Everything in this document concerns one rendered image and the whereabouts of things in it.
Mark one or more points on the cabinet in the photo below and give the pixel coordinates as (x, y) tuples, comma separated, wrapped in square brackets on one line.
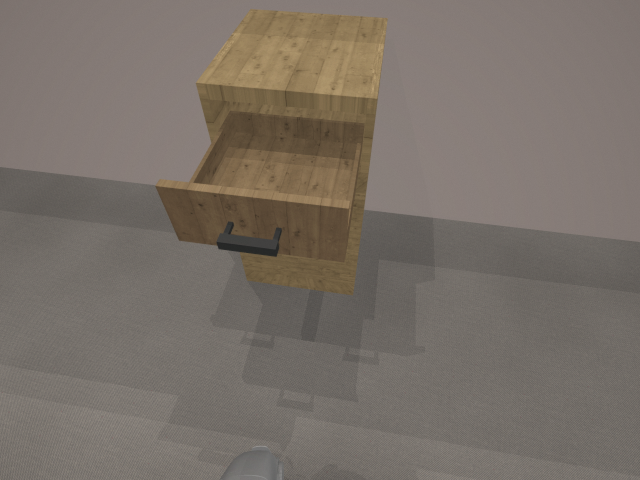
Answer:
[(309, 65)]

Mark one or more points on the drawer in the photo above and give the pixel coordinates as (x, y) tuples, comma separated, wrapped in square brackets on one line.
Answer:
[(264, 171)]

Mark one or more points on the left robot thigh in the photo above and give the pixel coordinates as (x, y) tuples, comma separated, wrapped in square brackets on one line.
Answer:
[(255, 465)]

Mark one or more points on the robot left shin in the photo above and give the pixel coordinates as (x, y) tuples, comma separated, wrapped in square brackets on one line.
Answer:
[(264, 448)]

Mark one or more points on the handle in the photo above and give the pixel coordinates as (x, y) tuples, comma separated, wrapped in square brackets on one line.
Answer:
[(245, 244)]

